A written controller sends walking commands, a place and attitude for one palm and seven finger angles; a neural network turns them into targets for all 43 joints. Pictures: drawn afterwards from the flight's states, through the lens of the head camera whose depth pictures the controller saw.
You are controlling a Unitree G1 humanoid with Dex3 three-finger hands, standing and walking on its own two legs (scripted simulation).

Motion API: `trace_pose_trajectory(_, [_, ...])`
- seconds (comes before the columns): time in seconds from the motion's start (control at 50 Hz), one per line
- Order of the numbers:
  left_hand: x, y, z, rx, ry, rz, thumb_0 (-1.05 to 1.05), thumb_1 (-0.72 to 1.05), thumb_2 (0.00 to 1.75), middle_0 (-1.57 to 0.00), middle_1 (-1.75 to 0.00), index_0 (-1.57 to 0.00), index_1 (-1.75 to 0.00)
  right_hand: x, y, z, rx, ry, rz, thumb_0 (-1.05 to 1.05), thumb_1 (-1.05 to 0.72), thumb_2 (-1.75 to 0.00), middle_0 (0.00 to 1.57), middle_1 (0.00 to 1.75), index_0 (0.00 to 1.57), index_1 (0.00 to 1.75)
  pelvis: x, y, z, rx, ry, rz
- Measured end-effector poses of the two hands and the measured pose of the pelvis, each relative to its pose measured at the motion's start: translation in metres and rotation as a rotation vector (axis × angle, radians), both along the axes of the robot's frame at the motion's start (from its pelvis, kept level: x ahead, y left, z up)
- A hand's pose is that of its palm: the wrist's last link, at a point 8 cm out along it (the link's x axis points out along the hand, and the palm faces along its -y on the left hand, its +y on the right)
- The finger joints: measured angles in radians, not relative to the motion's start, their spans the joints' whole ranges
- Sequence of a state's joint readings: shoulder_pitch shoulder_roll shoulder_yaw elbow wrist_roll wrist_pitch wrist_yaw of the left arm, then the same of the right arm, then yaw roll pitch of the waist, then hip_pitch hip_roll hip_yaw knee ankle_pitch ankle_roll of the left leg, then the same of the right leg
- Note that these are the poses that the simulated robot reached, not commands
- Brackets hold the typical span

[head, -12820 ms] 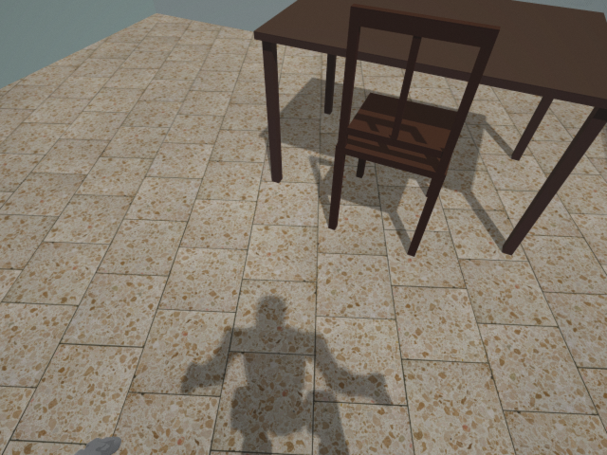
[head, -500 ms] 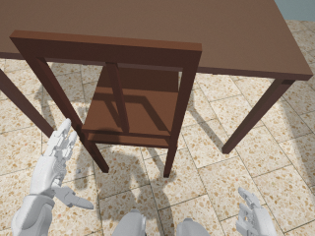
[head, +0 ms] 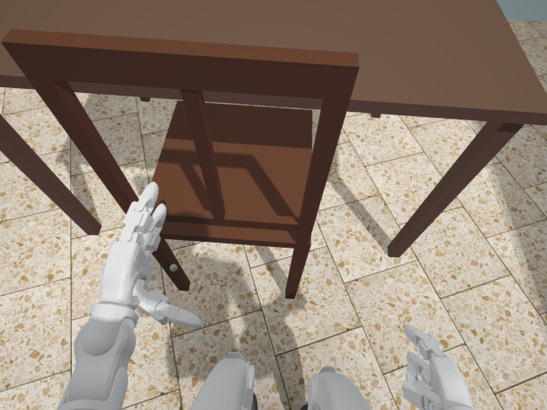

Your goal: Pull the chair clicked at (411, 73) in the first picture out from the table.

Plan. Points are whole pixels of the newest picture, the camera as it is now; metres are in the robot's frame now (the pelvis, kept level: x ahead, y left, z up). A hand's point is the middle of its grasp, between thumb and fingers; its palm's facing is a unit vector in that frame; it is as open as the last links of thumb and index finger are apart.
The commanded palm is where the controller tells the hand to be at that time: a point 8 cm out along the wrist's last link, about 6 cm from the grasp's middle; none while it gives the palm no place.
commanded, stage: aim the fingers beside a spindle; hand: left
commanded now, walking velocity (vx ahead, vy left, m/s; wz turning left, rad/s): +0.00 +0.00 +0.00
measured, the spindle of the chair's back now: (208, 166) +0.47 +0.13 +0.03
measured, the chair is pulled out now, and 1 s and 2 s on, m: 0.00 0.00 0.00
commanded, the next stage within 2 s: push the fingers through the gap in 0.98 s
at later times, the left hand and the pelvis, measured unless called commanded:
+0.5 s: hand (205, 249) +0.34 +0.12 +0.01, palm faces -0.05 -1.00 -0.05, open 16.9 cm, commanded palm +0.31 +0.18 +0.01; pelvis +0.00 -0.01 -0.01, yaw +0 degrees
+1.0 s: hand (201, 257) +0.32 +0.12 +0.00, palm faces -0.04 -1.00 -0.05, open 16.9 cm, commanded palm +0.31 +0.18 +0.01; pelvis +0.00 -0.02 -0.01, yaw +0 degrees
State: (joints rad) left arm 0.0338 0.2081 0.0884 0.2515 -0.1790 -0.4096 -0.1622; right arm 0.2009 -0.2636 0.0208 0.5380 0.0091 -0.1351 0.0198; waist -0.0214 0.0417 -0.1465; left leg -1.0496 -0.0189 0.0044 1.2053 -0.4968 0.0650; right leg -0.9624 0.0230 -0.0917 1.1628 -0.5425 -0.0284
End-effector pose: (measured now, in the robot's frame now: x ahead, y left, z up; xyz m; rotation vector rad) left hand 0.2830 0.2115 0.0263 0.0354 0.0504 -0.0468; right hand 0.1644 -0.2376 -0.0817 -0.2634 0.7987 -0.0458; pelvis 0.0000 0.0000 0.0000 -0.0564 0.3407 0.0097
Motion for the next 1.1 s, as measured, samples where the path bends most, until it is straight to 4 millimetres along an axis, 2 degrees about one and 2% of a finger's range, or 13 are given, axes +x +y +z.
trace_pose_trajectory(0.28, [0.021, -0.025, -0.010, -0.002, -0.007, -0.017, -0.01, -0.50, 0.30, -0.06, -0.08, -0.06, -0.08, -0.009, -0.006, -0.016, 0.006, 0.073, -0.016, 0.01, -0.91, -0.90, 0.20, 0.30, 0.20, 0.30, 0.000, -0.002, -0.007, 0.005, 0.021, -0.006])
trace_pose_trajectory(0.48, [0.036, -0.035, -0.017, 0.010, -0.019, -0.003, -0.01, -0.50, 0.30, -0.06, -0.08, -0.06, -0.08, -0.013, -0.012, -0.029, 0.015, 0.113, -0.023, 0.01, -0.91, -0.90, 0.20, 0.30, 0.20, 0.30, -0.001, -0.007, -0.013, 0.012, 0.036, -0.011])
trace_pose_trajectory(0.7, [0.025, -0.028, -0.018, 0.020, 0.002, 0.017, -0.01, -0.50, 0.30, -0.06, -0.08, -0.06, -0.08, -0.013, -0.018, -0.029, 0.026, 0.119, -0.030, 0.01, -0.91, -0.90, 0.20, 0.30, 0.20, 0.30, 0.000, -0.013, -0.011, 0.020, 0.033, -0.012])
trace_pose_trajectory(0.84, [0.024, -0.031, -0.013, 0.013, -0.025, 0.002, -0.01, -0.50, 0.30, -0.06, -0.08, -0.06, -0.08, -0.009, -0.022, -0.028, 0.016, 0.102, -0.026, 0.01, -0.91, -0.90, 0.20, 0.30, 0.20, 0.30, 0.000, -0.015, -0.012, 0.019, 0.031, -0.007])
trace_pose_trajectory(0.94, [0.024, -0.034, -0.017, 0.010, -0.006, -0.006, -0.01, -0.50, 0.30, -0.06, -0.08, -0.06, -0.08, -0.006, -0.022, -0.027, 0.016, 0.089, -0.026, 0.01, -0.91, -0.90, 0.20, 0.30, 0.20, 0.30, 0.000, -0.015, -0.012, 0.021, 0.032, -0.009])
trace_pose_trajectory(1.1, [0.025, -0.026, -0.016, 0.016, -0.021, 0.015, -0.01, -0.50, 0.30, -0.06, -0.08, -0.06, -0.08, -0.006, -0.020, -0.028, 0.016, 0.086, -0.024, 0.01, -0.91, -0.90, 0.20, 0.30, 0.20, 0.30, -0.001, -0.014, -0.013, 0.020, 0.033, -0.011])
